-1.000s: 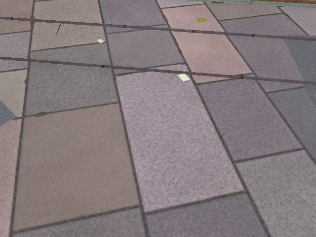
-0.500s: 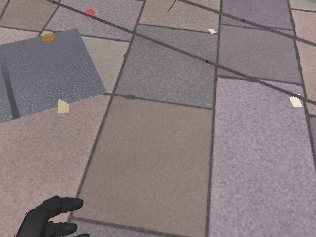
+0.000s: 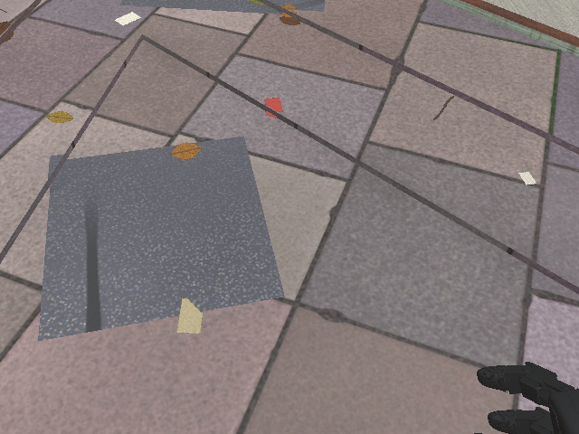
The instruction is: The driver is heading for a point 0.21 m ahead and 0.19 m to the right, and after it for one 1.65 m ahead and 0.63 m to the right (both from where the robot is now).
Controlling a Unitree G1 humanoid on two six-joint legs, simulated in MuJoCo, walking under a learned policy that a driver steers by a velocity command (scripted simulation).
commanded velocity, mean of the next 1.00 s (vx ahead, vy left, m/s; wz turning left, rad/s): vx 1.00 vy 0.00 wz -0.80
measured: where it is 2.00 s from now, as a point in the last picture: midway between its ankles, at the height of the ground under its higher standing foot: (561, 127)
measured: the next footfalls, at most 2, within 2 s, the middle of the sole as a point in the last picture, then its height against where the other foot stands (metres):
right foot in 0.38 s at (368, 428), level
left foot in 0.78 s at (391, 267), level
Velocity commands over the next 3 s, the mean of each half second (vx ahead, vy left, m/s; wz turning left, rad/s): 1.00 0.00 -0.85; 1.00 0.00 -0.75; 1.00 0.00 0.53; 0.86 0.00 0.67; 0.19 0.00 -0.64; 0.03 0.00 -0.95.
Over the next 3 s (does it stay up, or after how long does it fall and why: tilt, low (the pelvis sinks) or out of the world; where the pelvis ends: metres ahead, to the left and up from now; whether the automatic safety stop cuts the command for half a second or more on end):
stays up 1.80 -0.74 0.07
